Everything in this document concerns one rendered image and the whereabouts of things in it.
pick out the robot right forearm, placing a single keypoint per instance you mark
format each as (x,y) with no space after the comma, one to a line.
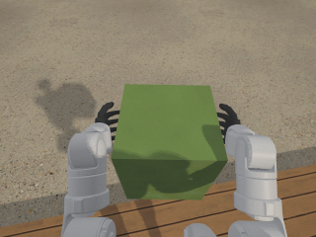
(256,174)

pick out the right robot hand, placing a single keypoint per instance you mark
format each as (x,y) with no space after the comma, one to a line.
(230,119)

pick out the left robot hand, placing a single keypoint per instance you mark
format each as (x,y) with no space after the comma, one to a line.
(103,117)

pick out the right robot thigh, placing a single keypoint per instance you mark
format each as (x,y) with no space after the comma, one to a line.
(198,230)

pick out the carton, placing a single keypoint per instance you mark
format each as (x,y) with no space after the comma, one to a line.
(168,143)

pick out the robot left forearm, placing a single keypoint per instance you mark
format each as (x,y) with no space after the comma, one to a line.
(86,169)

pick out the robot left upper arm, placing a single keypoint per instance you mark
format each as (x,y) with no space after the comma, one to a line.
(90,227)

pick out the robot right upper arm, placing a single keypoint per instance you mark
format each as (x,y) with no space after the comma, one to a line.
(253,228)

